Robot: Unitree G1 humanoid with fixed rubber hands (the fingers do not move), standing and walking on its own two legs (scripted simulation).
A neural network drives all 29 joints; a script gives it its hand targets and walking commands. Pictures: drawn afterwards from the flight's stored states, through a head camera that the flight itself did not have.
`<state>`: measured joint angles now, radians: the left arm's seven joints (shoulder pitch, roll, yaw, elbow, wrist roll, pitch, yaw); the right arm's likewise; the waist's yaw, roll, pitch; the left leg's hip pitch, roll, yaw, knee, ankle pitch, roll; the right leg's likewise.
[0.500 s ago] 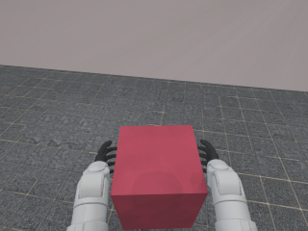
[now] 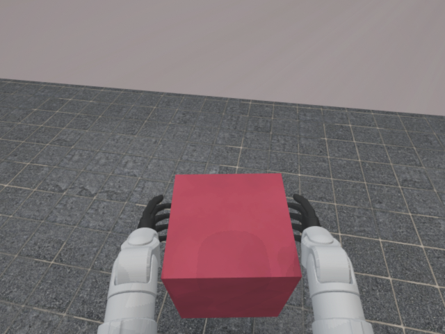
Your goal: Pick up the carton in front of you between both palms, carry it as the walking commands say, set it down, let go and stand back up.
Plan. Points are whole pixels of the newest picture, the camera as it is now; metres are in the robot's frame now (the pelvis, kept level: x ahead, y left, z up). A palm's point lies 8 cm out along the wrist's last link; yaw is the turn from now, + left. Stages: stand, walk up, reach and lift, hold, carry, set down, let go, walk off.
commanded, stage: hold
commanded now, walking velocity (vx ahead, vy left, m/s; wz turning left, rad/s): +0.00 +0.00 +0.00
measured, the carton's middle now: (229, 249) +0.29 +0.00 -0.04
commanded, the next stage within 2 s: set down in 0.84 s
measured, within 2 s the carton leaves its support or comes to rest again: neither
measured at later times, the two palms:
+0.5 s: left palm (140, 246) +0.26 +0.15 +0.05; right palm (306, 229) +0.28 -0.15 +0.04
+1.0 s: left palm (140, 236) +0.28 +0.16 +0.05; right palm (299, 216) +0.31 -0.14 +0.04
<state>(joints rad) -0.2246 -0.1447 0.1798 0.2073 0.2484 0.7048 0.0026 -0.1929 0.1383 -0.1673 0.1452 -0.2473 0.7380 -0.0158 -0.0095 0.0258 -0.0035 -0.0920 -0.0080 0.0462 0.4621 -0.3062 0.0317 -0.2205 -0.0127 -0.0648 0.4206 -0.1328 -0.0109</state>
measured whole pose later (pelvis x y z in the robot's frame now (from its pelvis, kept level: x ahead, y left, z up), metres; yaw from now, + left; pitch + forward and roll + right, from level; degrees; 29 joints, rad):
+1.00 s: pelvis +0.00 -0.03 +0.00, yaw +7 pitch -7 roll +0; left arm -0.34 -0.17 0.31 0.36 0.31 0.66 -0.02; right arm -0.33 0.17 -0.28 0.31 -0.32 0.70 0.01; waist -0.01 0.04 0.04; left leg -0.02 -0.03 -0.11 0.41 -0.26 0.00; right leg -0.11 0.04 0.01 0.38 -0.14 -0.03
